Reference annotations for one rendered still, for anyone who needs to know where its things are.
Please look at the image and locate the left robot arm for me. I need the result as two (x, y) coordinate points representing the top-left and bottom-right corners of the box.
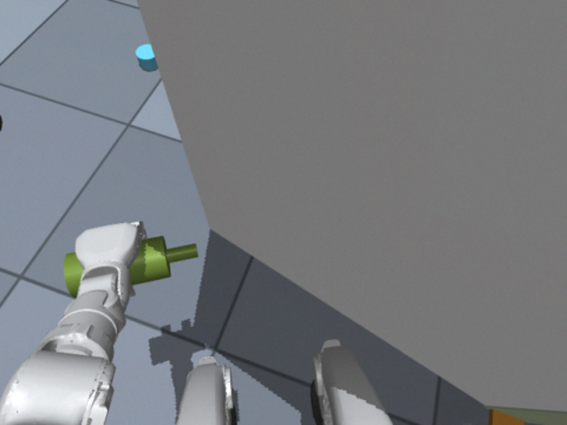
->
(0, 261), (130, 425)

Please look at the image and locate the left robot hand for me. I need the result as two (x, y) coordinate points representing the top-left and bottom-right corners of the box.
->
(75, 221), (147, 297)

